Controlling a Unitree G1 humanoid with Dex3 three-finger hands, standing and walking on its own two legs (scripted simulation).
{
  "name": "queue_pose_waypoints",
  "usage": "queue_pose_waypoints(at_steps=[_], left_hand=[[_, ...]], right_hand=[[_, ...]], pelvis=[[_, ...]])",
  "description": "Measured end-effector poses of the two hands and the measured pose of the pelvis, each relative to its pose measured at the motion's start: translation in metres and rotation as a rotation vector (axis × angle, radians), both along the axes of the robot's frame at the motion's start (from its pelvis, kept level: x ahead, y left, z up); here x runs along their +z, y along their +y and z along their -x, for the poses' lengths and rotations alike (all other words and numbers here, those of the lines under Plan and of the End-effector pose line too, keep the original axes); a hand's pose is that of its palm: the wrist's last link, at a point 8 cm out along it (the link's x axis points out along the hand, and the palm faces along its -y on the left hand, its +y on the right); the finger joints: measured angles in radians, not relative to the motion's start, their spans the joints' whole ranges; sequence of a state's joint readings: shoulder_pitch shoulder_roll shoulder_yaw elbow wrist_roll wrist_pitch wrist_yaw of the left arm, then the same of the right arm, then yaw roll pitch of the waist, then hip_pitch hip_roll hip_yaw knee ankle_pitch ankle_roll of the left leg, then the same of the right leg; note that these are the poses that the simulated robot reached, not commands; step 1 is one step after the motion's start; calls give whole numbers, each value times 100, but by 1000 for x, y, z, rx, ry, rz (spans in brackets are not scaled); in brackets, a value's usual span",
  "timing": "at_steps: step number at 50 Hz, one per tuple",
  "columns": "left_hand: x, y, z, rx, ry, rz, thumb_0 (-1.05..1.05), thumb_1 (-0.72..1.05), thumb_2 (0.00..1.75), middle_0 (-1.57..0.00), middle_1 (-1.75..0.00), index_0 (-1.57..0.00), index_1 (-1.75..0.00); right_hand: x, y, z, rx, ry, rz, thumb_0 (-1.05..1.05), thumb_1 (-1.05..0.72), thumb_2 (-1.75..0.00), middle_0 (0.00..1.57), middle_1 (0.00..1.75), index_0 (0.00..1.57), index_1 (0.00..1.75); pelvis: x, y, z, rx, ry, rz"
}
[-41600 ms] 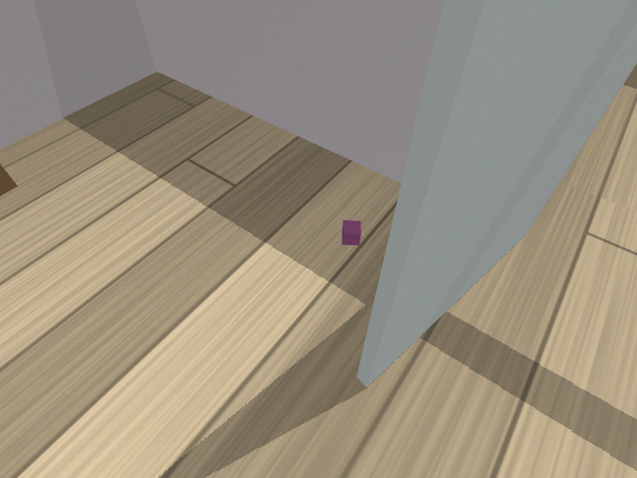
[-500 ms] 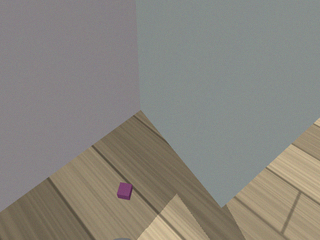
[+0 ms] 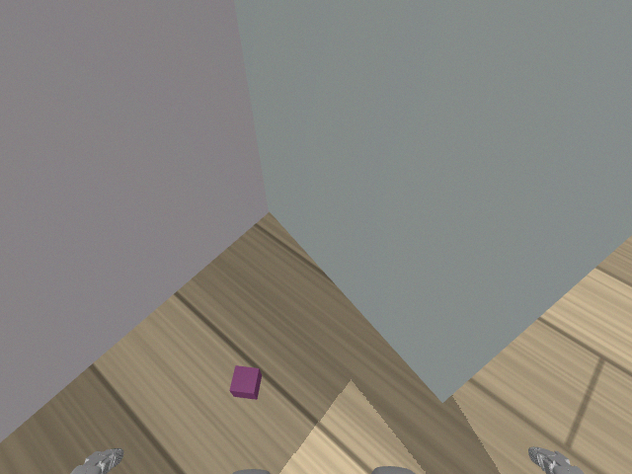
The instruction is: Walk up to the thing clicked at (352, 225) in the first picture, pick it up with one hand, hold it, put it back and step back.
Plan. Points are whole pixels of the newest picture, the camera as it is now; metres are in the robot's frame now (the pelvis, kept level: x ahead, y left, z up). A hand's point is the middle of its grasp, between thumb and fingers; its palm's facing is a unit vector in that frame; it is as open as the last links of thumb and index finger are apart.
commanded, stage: walk up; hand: left
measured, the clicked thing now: (246, 382) +0.41 +0.22 -0.73
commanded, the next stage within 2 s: stand in 1.08 s
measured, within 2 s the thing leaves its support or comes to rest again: neither
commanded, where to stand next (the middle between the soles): +0.02 -0.01 m, yaw +0 degrees
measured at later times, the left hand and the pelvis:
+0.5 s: hand out of the picture +0.10 +0.25 -0.13, palm faces +0.00 -0.94 -0.34, open 7.4 cm; pelvis +0.00 -0.01 +0.02, yaw +0 degrees
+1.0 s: hand out of the picture +0.06 +0.24 -0.14, palm faces -0.01 -0.95 -0.32, open 7.4 cm; pelvis -0.01 +0.00 +0.02, yaw -1 degrees
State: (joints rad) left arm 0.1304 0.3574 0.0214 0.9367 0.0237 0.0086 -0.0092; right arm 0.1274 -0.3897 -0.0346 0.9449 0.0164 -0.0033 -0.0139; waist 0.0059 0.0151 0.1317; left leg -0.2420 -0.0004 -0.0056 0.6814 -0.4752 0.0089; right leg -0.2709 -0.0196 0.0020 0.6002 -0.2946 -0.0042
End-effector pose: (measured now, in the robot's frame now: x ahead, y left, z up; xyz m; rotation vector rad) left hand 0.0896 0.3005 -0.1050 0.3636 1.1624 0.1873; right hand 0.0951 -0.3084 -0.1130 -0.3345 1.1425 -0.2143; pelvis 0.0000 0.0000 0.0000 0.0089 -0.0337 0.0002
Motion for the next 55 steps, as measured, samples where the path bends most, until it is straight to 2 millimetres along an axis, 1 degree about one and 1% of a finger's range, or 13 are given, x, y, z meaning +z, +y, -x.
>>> queue_pose_waypoints(at_steps=[2, 6, 10, 14, 19, 26, 33, 39, 46, 55], left_hand=[[-4, -2, -10, 3, -22, 17, 0, 90, 90, -21, -30, -20, -30], [-4, -10, -23, 8, -39, 52, 0, 90, 90, -21, -30, -20, -30], [-3, -15, -29, -3, -36, 68, 0, 90, 90, -21, -30, -20, -30], [1, -17, -29, 1, -30, 67, 0, 90, 90, -21, -30, -20, -30], [6, -14, -21, 17, -17, 55, 0, 90, 90, -21, -30, -20, -30], [10, -8, 1, 50, 18, 35, 0, 90, 90, -21, -30, -20, -30], [8, -7, 25, 76, 65, 32, 0, 91, 90, -20, -30, -20, -30], [4, -9, 38, 86, 92, 43, 0, 91, 90, -20, -30, -20, -30], [0, -11, 41, 83, 104, 55, 0, 90, 90, -20, -30, -20, -30], [1, -10, 30, 64, 88, 55, 0, 91, 90, -21, -30, -20, -30]], right_hand=[[0, 2, 3, 11, 8, 10, 1, -90, -89, 20, 30, 20, 30], [7, 5, 11, 11, 41, 3, 1, -90, -89, 20, 30, 20, 30], [13, 5, 13, -4, 39, -2, 1, -90, -89, 20, 30, 20, 30], [16, 4, 12, -11, 31, -6, 1, -90, -89, 20, 30, 20, 30], [16, 4, 10, -9, 22, -15, 1, -90, -89, 20, 30, 20, 30], [14, 5, 11, -4, 24, -29, 1, -90, -89, 20, 30, 20, 30], [12, 5, 19, -8, 44, -37, 1, -90, -89, 20, 30, 20, 30], [11, 5, 29, -16, 70, -35, 1, -90, -89, 20, 30, 20, 30], [11, 6, 38, -26, 91, -31, 1, -90, -89, 20, 30, 20, 30], [12, 8, 40, -35, 95, -28, 1, -90, -89, 20, 30, 20, 30]], pelvis=[[-1, 1, -1, 9, -2, -4], [5, -1, -4, 3, -9, -3], [10, -2, -6, 0, -13, 2], [13, -3, -5, -2, -17, 4], [16, -4, -3, -5, -20, 4], [18, -6, 1, -6, -21, 5], [19, -7, 5, -7, -19, 6], [20, -7, 7, -7, -16, 6], [19, -5, 8, -10, -10, 7], [20, -2, 6, -9, -6, 7]])
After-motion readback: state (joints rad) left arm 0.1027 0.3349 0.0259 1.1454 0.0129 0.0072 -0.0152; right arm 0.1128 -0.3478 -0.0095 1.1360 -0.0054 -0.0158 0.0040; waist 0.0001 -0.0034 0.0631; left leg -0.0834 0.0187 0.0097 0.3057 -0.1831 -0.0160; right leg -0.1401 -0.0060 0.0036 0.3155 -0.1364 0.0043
